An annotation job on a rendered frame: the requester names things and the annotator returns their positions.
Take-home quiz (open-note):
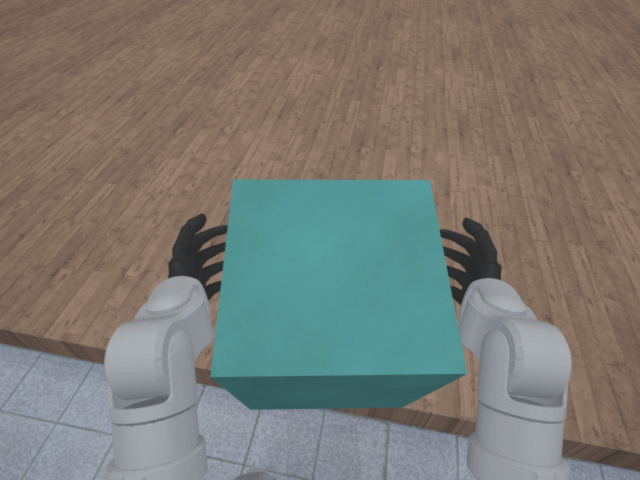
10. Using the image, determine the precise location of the right robot forearm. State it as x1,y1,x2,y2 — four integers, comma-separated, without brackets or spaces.
459,278,572,480

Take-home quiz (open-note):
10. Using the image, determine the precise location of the robot left hand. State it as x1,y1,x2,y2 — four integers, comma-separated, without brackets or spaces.
168,213,228,301

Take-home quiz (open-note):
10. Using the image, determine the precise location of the carton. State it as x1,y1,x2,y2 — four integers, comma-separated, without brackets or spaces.
210,179,467,410

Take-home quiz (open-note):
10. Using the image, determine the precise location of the left robot forearm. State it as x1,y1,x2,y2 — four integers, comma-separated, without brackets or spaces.
104,276,214,480

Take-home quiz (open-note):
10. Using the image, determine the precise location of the robot left shin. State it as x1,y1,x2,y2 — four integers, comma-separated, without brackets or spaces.
247,467,270,476

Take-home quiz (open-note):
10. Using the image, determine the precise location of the robot right hand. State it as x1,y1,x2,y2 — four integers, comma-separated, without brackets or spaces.
440,218,502,306

